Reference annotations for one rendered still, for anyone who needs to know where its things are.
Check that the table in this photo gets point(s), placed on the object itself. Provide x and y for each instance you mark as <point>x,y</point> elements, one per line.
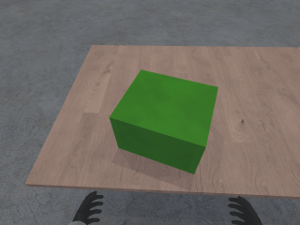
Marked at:
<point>253,145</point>

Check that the left robot hand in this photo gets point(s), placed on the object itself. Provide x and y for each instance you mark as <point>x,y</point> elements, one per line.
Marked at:
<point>84,211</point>

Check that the carton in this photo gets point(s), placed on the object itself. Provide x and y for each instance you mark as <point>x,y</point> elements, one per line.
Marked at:
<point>165,119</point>

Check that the right robot hand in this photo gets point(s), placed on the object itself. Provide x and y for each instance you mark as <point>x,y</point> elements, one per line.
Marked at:
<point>249,215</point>

